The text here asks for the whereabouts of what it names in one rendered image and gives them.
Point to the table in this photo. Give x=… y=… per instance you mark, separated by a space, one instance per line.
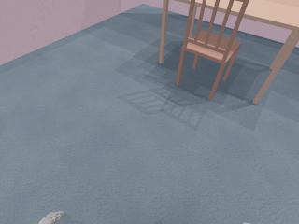
x=280 y=13

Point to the chair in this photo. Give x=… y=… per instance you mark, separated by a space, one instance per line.
x=214 y=47

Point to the robot left hand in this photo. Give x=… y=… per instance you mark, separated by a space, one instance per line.
x=52 y=217

